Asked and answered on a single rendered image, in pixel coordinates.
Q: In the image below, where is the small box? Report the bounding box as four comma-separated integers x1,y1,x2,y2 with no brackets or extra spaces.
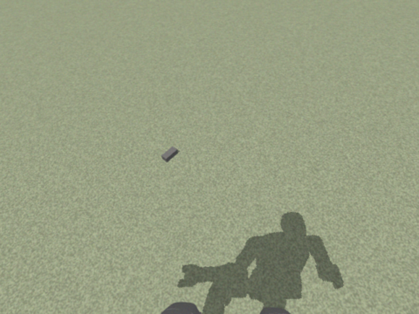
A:
162,147,178,162

